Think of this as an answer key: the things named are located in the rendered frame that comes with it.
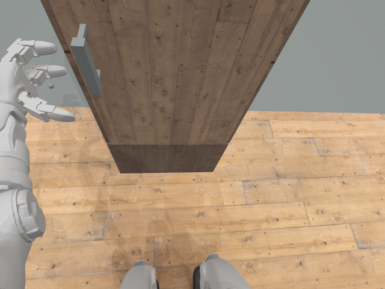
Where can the robot left thigh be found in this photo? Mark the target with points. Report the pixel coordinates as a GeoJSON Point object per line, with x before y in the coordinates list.
{"type": "Point", "coordinates": [140, 277]}

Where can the robot thigh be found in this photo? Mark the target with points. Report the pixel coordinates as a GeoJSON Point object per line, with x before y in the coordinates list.
{"type": "Point", "coordinates": [218, 273]}
{"type": "Point", "coordinates": [140, 277]}

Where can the left robot upper arm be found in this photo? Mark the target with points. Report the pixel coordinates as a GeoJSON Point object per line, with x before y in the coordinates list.
{"type": "Point", "coordinates": [21, 222]}

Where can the left robot hand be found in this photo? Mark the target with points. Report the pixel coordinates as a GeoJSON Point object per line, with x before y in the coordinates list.
{"type": "Point", "coordinates": [13, 81]}

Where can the cupboard door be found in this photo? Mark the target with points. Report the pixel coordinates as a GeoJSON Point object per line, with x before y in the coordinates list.
{"type": "Point", "coordinates": [176, 72]}

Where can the robot right thigh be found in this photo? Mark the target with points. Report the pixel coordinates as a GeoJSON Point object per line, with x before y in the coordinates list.
{"type": "Point", "coordinates": [218, 273]}

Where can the left robot forearm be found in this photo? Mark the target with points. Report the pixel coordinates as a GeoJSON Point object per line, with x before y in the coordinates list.
{"type": "Point", "coordinates": [14, 154]}

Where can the handle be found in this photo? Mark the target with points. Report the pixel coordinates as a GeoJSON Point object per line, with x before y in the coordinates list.
{"type": "Point", "coordinates": [83, 56]}

